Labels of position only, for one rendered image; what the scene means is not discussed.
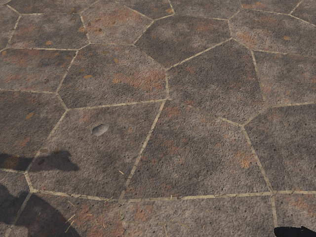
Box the right robot hand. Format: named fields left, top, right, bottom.
left=274, top=226, right=316, bottom=237

